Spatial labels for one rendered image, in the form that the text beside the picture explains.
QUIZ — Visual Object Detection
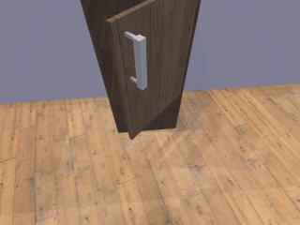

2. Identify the cupboard door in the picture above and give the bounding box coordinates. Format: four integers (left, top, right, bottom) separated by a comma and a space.
106, 0, 198, 140

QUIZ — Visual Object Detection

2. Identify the handle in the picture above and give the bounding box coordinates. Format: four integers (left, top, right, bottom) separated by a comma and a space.
124, 31, 147, 90

